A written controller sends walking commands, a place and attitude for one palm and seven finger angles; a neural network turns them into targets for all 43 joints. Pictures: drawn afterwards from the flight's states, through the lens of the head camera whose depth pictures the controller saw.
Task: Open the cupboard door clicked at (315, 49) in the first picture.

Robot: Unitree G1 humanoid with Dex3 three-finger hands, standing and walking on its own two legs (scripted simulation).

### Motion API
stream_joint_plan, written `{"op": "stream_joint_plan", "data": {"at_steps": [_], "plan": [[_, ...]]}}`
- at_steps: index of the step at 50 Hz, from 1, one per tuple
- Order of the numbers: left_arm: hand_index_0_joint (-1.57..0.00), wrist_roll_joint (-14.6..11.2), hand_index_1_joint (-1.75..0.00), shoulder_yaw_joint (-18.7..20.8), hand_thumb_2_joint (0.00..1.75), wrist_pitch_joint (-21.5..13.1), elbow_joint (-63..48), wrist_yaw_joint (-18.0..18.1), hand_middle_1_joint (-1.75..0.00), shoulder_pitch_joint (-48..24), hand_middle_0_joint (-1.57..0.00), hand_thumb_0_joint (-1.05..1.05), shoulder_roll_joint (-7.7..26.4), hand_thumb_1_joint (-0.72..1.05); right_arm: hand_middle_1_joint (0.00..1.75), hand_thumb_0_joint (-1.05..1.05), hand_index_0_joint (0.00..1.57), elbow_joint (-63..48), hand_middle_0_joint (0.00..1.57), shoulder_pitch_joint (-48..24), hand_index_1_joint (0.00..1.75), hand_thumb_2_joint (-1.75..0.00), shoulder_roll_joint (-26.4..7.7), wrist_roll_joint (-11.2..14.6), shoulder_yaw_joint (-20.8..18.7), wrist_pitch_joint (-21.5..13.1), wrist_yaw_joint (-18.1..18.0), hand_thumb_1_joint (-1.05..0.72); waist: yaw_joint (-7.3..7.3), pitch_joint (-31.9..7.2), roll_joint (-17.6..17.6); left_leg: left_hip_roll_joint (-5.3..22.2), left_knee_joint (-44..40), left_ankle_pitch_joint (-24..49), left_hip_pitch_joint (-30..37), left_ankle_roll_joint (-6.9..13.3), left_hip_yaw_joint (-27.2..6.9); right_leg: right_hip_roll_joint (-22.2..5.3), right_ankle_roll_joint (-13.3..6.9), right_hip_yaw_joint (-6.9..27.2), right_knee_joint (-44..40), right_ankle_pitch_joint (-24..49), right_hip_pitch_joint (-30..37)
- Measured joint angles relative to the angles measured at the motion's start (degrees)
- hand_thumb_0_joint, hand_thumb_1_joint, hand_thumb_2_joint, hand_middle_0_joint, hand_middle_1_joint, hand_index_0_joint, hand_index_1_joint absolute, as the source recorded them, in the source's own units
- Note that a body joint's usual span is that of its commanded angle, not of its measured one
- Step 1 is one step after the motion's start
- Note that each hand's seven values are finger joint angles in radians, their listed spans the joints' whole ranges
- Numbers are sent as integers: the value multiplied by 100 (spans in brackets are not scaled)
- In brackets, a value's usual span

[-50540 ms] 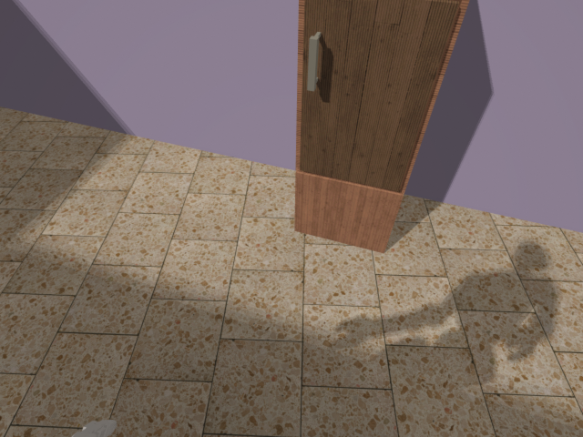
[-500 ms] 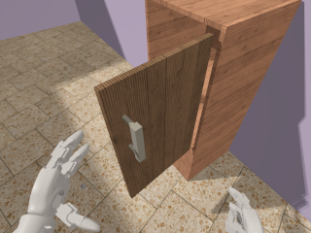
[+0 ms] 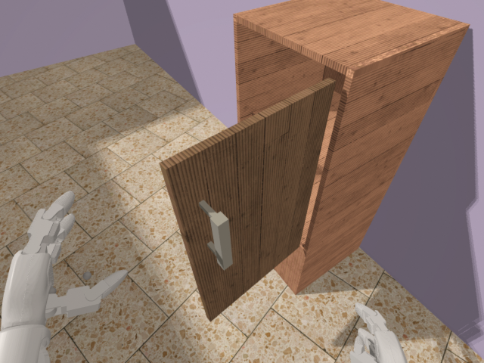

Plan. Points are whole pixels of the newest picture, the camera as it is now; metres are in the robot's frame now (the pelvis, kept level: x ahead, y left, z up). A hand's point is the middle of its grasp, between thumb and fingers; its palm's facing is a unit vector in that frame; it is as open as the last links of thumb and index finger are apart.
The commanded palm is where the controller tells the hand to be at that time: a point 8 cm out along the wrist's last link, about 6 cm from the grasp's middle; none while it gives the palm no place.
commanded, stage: draw the hand back to the body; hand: left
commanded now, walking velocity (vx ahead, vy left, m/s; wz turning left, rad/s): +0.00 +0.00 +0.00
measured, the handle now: (215, 235) +0.32 +0.09 +0.04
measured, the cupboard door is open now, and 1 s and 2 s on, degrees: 96 96 96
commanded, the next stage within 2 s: step back with the hand held close in 0.64 s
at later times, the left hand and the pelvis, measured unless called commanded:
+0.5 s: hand (60, 259) +0.19 +0.25 +0.16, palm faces +0.44 -0.80 -0.41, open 7.6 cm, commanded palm +0.14 +0.29 +0.17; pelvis +0.00 +0.00 +0.00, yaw -1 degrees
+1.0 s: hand (59, 265) +0.18 +0.25 +0.16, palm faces +0.36 -0.79 -0.50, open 7.4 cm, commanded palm +0.12 +0.30 +0.17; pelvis -0.03 +0.00 +0.00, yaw -1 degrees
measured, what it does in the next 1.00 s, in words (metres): stands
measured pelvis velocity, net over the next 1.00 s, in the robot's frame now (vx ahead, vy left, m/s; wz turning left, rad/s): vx -0.03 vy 0.00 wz -0.02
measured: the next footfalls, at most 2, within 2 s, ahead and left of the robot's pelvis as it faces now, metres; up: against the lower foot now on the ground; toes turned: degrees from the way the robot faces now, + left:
right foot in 1.82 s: -0.14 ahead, -0.11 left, +0.00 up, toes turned +0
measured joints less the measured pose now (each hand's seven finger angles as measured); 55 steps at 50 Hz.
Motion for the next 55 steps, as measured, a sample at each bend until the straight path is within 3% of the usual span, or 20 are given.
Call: {"op": "stream_joint_plan", "data": {"at_steps": [16, 22, 39, 47, 55], "plan": [[-20, -79, -30, 747, 81, -89, 106, 12, -30, -412, -21, 1, 193, 69, 30, 1, 20, 111, 21, -159, 30, -90, -22, 4, -131, 214, 75, -91, 70, 59, 44, 32, -375, 149, 344, -30, 33, 54, -20, 33, -358, 150, 323], [-20, -96, -30, 734, 86, -96, 157, -13, -30, -425, -21, 1, 107, 82, 30, 1, 20, 130, 21, -157, 30, -90, -23, 7, -156, 266, 105, -91, 65, 88, 56, 32, -426, 200, 355, -34, 40, 57, -29, 41, -391, 193, 322], [-21, -99, -30, 699, 89, -155, 196, -6, -30, -419, -21, 2, 109, 89, 30, 2, 20, 225, 21, -132, 30, -90, 12, 12, -173, 180, 68, -91, 53, 141, 27, 81, -402, 262, 362, -72, 49, 107, -83, 45, -430, 289, 352], [-21, -68, -30, 1041, 89, -483, -27, 4, -30, -168, -21, 2, 299, 89, 30, 1, 20, -146, 21, -268, 30, -90, -74, 42, -190, 460, 54, -91, -232, 38, -43, 88, -92, 270, -396, -43, 83, 101, -68, 70, -321, 428, -326], [-21, -67, -30, 1069, 89, -505, -372, 20, -30, 203, -22, 2, 567, 89, 30, 1, 20, -306, 21, -287, 30, -90, -131, 117, -390, 713, -27, -91, -365, 80, -199, -40, 172, 308, -850, 57, 208, -41, 23, 196, 74, 433, -866]]}}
